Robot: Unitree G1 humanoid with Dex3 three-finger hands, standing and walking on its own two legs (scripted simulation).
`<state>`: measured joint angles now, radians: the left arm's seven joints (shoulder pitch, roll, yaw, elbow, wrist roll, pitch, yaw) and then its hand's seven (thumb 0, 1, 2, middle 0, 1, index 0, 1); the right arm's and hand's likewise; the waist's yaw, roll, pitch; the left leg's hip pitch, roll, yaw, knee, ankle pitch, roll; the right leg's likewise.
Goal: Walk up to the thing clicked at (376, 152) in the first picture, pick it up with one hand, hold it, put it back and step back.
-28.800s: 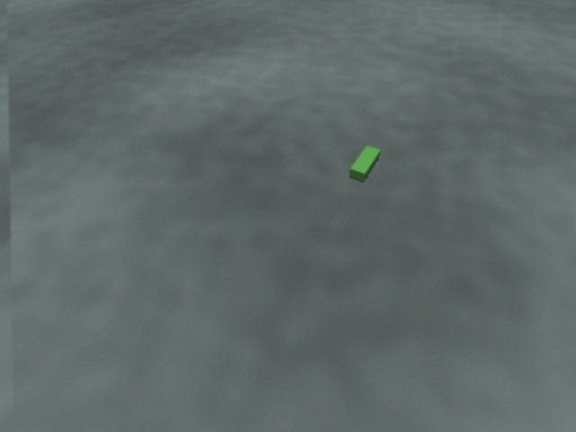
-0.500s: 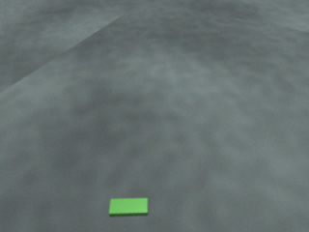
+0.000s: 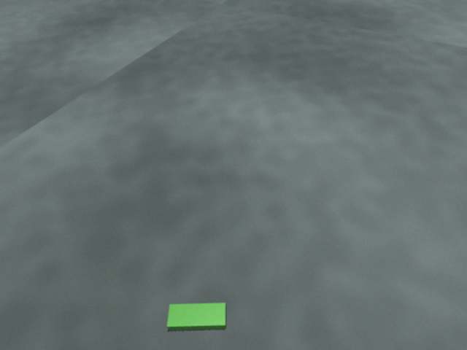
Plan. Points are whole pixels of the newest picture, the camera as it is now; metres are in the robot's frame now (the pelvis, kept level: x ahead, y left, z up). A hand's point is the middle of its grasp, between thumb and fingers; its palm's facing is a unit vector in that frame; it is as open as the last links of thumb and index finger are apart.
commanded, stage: stand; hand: left
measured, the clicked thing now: (197, 316) +0.36 +0.19 -0.76
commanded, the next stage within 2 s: none
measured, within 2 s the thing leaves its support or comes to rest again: neither
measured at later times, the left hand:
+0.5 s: hand out of the picture +0.09 +0.25 -0.15, palm faces -0.02 -0.93 -0.36, open 7.4 cm
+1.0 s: hand out of the picture +0.08 +0.25 -0.16, palm faces -0.03 -0.93 -0.35, open 7.4 cm
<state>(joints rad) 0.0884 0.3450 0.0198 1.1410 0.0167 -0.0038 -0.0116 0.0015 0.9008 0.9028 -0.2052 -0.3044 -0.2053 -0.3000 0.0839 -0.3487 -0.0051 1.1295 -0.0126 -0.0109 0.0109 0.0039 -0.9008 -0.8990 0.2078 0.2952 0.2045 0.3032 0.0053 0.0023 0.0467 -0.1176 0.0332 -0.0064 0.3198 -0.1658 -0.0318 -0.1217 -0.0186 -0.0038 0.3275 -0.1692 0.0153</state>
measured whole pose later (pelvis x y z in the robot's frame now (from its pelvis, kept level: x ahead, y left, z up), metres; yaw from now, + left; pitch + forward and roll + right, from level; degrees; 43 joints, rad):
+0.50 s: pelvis +0.01 +0.00 +0.00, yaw +0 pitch -2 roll +0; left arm 0.10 0.36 0.00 1.12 0.01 -0.01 0.00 0.00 0.90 0.90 -0.21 -0.30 -0.21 -0.30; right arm 0.11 -0.35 0.00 1.13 -0.01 0.00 0.01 0.00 -0.90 -0.90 0.21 0.30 0.20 0.30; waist 0.00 0.01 0.05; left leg -0.10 0.04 -0.01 0.32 -0.18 -0.04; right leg -0.10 -0.01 0.00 0.33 -0.19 0.01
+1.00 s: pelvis +0.01 +0.00 +0.00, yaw +0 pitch -2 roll +0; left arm 0.12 0.36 0.00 1.12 0.02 -0.01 0.00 0.00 0.90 0.90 -0.21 -0.30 -0.21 -0.30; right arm 0.12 -0.35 -0.01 1.12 -0.01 0.00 0.01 0.00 -0.90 -0.90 0.21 0.30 0.20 0.30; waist 0.00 0.00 0.05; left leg -0.10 0.04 0.00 0.32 -0.18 -0.04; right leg -0.10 -0.01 0.00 0.33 -0.18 0.01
